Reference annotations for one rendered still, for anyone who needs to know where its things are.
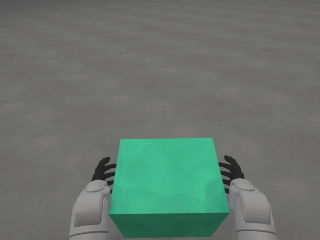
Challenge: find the carton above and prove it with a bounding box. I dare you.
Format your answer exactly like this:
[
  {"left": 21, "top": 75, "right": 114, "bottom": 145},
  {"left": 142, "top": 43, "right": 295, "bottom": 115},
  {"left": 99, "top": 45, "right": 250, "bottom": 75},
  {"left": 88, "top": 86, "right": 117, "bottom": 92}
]
[{"left": 109, "top": 138, "right": 230, "bottom": 238}]

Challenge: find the right robot hand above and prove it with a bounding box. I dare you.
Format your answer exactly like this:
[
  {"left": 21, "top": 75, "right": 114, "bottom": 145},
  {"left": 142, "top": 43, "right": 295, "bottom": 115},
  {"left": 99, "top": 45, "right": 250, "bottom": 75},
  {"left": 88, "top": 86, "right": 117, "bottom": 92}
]
[{"left": 218, "top": 155, "right": 245, "bottom": 194}]

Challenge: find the left robot hand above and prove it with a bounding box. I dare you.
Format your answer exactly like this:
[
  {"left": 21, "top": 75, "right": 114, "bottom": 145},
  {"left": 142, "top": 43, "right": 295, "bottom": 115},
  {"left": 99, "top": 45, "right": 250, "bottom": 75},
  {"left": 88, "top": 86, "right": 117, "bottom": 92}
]
[{"left": 91, "top": 156, "right": 117, "bottom": 194}]

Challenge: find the robot right forearm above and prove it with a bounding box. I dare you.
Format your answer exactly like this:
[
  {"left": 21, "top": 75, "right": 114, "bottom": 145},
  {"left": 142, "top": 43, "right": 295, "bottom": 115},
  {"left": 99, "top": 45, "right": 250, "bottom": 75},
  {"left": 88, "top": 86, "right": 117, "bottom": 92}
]
[{"left": 229, "top": 178, "right": 277, "bottom": 240}]

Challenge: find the robot left forearm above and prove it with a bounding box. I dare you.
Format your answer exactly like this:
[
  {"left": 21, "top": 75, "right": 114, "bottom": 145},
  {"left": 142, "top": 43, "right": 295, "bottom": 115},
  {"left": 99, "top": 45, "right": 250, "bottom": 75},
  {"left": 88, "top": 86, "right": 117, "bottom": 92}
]
[{"left": 69, "top": 179, "right": 112, "bottom": 240}]

